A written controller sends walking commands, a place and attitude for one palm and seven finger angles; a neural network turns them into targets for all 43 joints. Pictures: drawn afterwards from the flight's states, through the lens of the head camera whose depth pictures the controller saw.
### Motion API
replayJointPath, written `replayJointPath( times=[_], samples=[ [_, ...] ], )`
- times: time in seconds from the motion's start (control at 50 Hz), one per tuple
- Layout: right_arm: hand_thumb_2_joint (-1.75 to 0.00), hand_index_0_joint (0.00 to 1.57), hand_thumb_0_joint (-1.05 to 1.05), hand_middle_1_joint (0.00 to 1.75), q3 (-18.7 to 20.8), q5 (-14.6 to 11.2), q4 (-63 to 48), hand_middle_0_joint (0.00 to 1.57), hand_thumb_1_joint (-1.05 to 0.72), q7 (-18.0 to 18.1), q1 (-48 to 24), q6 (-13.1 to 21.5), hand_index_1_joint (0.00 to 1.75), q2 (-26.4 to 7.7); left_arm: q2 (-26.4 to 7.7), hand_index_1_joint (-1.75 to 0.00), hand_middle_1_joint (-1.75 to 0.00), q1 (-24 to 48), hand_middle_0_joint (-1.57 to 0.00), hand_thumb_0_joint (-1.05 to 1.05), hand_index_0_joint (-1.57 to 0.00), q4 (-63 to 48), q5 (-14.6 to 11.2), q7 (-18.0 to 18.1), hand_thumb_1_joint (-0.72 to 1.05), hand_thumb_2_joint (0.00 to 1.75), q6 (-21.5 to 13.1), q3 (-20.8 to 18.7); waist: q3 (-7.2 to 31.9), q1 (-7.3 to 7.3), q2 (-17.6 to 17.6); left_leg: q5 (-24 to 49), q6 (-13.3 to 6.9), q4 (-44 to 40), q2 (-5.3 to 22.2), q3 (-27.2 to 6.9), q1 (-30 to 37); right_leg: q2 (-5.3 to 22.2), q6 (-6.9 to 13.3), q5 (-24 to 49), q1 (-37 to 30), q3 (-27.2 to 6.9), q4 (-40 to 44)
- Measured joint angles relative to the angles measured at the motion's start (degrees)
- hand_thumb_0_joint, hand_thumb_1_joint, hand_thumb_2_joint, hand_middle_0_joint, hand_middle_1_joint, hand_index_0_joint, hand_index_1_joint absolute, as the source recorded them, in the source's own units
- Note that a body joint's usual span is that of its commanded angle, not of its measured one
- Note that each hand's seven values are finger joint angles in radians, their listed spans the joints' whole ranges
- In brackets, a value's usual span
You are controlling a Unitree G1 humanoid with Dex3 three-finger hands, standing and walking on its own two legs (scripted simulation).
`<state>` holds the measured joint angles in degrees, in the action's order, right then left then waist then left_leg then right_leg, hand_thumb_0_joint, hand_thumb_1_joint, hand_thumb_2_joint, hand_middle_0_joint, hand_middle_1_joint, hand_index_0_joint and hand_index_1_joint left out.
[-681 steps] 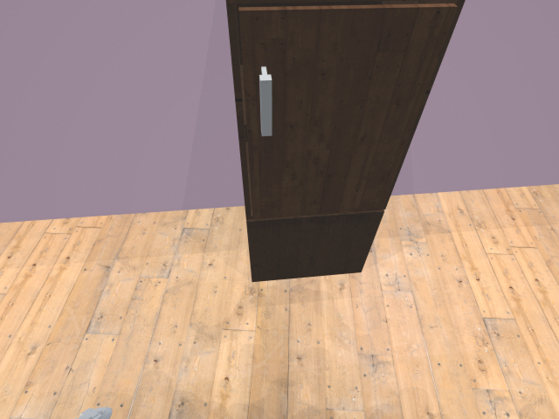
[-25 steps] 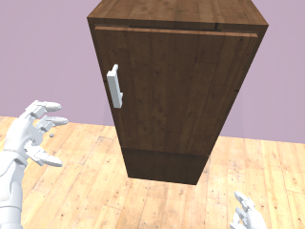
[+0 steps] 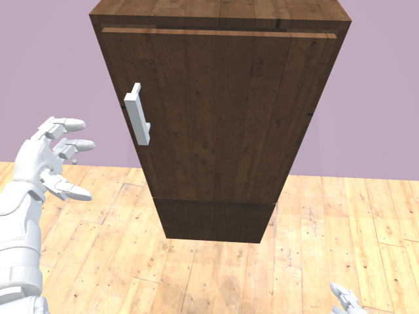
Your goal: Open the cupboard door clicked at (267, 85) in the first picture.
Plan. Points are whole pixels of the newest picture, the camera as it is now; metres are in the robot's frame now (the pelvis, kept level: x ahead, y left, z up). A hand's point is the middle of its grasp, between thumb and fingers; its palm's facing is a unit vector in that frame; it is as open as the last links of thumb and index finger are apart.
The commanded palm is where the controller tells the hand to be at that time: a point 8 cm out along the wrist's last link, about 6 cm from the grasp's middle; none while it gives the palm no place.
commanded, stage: move the hooked fingers beside the handle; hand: left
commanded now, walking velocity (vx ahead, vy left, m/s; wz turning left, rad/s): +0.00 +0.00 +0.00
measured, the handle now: (140, 114) +0.50 +0.18 +0.10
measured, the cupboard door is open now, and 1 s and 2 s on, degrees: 0 0 0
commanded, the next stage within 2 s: slide the fingers in behind the handle in 1.82 s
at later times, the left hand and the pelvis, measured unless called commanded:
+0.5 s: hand (85, 143) +0.40 +0.26 +0.11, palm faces +0.00 -1.00 +0.00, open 14.0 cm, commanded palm +0.38 +0.31 +0.11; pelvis +0.00 +0.01 +0.00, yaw -1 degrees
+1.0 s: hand (101, 127) +0.45 +0.25 +0.10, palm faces -0.02 -1.00 +0.00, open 14.0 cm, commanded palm +0.43 +0.29 +0.10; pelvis +0.00 +0.03 -0.01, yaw -1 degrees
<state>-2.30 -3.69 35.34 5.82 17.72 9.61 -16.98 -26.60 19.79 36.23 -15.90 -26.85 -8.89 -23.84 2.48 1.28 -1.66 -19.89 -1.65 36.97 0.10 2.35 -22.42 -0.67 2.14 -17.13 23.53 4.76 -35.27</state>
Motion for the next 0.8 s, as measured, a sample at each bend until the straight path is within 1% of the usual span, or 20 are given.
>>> replayJointPath(
  times=[0.22,0.32,0.46,0.64,0.8],
  samples=[
    [-0.9,0.21,0.01,0.3,-0.05,0.13,0.43,0.21,-0.9,-0.44,0.81,-1.79,0.29,0.36,-0.02,-1.2,-1.2,4.51,-0.3,-0.01,-0.3,5.31,1.28,1.58,-0.5,0.3,-1.48,0.47,0.33,0.83,0.25,-0.17,-0.34,0.33,-0.14,0.34,-1.45,0.14,-0.33,0.0,1.52,-0.36,-0.27],
    [-0.9,0.21,0.01,0.3,-0.16,0.27,0.41,0.21,-0.9,-0.68,0.93,-2.56,0.29,0.64,-0.78,-1.2,-1.2,7.24,-0.3,-0.01,-0.3,8.57,1.96,1.72,-0.5,0.3,-2.64,0.2,0.51,1.25,0.56,-0.41,-0.49,0.8,-0.1,0.41,-2.28,0.1,-0.47,-0.01,2.22,-0.43,-0.4],
    [-0.9,0.21,0.01,0.3,-0.01,0.33,0.25,0.21,-0.9,-1.12,1.53,-3.74,0.29,0.45,-1.02,-1.2,-1.2,9.84,-0.3,-0.01,-0.3,11.3,1.98,1.25,-0.5,0.3,-3.39,0.62,1.03,1.45,0.57,-0.74,-0.9,1.26,-0.27,0.61,-3.22,0.28,-0.89,-0.08,3.06,-0.65,-0.55],
    [-0.9,0.21,0.01,0.3,0.15,0.69,0.34,0.21,-0.91,-1.68,2.0,-5.24,0.29,0.46,-1.18,-1.2,-1.2,14.01,-0.3,-0.01,-0.3,14.94,3.02,2.25,-0.5,0.3,-4.62,1.51,1.07,1.93,0.87,-1.13,-1.38,2.36,-0.5,0.68,-5.1,0.54,-1.38,-0.14,4.67,-0.72,-1.12],
    [-0.9,0.21,0.01,0.3,0.15,1.06,0.62,0.21,-0.91,-2.29,2.87,-6.5,0.29,0.65,-1.45,-1.2,-1.2,17.63,-0.3,-0.01,-0.3,18.58,4.12,3.44,-0.5,0.3,-5.67,2.03,1.39,2.82,0.92,-1.51,-1.69,3.33,-0.62,0.82,-6.76,0.69,-1.73,-0.27,6.19,-0.87,-1.75]
  ],
)
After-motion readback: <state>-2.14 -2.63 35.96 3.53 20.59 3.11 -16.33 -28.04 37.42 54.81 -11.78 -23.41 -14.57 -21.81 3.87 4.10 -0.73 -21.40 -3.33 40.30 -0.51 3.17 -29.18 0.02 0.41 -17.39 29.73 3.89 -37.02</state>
